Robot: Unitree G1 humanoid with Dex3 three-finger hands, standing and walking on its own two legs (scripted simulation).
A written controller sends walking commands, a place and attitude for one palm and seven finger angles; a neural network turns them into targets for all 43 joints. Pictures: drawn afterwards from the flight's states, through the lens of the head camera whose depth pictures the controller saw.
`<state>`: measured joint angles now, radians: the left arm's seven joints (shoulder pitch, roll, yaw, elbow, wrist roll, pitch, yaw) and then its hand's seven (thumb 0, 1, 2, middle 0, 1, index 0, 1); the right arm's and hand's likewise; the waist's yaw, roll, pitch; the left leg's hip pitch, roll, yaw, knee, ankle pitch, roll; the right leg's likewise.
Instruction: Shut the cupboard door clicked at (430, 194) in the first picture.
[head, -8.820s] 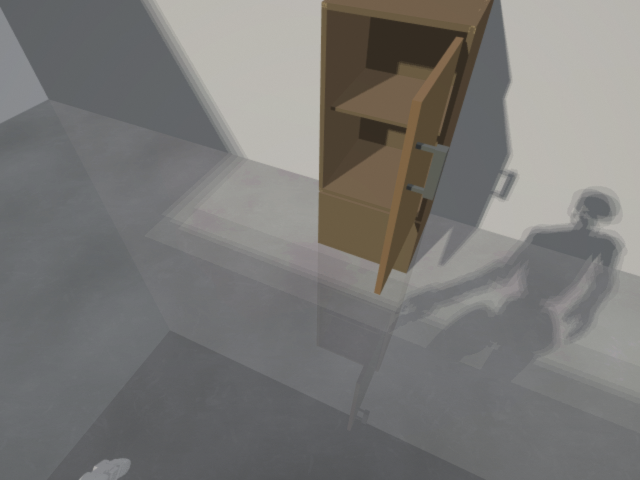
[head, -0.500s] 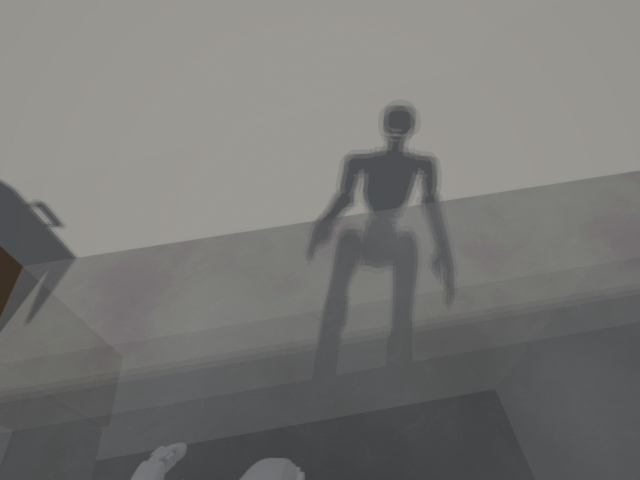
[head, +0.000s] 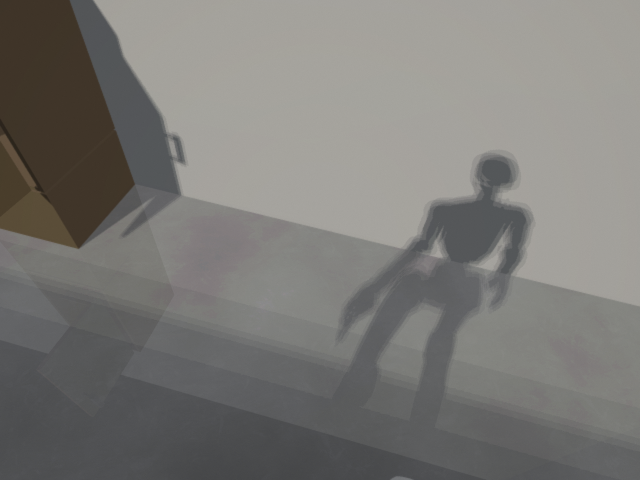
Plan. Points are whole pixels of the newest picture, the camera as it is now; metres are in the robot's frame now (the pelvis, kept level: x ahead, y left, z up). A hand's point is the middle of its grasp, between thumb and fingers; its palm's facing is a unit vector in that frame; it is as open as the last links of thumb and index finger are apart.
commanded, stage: walk to a spot facing it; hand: left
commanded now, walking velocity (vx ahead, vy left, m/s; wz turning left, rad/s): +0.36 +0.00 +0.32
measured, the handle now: out of the picture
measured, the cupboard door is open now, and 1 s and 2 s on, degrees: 88 88 88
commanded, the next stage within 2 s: turn to face it in 1.36 s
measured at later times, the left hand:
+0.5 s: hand (233, 356) +0.32 +0.16 -0.16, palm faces +0.14 -0.97 -0.20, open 7.4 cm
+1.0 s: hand (216, 404) +0.25 +0.18 -0.19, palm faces +0.41 -0.91 -0.13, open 7.4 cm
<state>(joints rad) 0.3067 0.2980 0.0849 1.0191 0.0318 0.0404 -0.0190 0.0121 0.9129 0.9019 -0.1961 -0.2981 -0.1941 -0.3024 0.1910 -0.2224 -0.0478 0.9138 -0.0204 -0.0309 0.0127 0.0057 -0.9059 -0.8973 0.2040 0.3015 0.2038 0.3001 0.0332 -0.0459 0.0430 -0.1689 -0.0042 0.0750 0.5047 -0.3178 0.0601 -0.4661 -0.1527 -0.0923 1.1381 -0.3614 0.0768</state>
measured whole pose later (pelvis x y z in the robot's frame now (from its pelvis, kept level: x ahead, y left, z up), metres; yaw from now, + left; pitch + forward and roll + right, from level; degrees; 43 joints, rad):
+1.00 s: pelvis +0.40 +0.06 -0.01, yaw +17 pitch -2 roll -1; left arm 0.44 0.14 0.03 1.16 0.02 -0.02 0.00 0.01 0.91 0.90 -0.20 -0.30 -0.20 -0.30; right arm 0.11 -0.15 -0.05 0.98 -0.03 -0.07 0.02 0.01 -0.91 -0.90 0.20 0.30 0.20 0.30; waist 0.07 -0.02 0.08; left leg -0.34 0.05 0.15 0.63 -0.25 0.07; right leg -0.24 -0.12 -0.13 1.01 -0.48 0.01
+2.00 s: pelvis +0.67 +0.10 -0.02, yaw +29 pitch -1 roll -1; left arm 0.24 0.20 0.07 1.00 0.02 0.02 0.02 0.00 0.91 0.90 -0.20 -0.30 -0.20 -0.30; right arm 0.14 -0.20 -0.07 0.95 -0.02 0.03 0.02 0.01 -0.91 -0.90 0.20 0.30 0.20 0.30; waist 0.03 -0.04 0.07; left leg -0.36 0.06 0.12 0.67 -0.25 0.01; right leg -0.26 -0.18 -0.36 0.72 -0.42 0.03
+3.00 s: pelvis +0.66 +0.08 -0.01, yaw +62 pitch -1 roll -1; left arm 0.25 0.28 0.07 0.96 0.02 0.08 0.03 0.01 0.91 0.90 -0.20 -0.30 -0.20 -0.30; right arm 0.10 -0.23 -0.06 0.90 -0.01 0.03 0.01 0.01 -0.91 -0.90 0.20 0.30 0.20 0.30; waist 0.04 -0.05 0.12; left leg -0.27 0.01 0.07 0.61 -0.33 0.04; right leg -0.38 -0.16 -0.12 1.00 -0.55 0.08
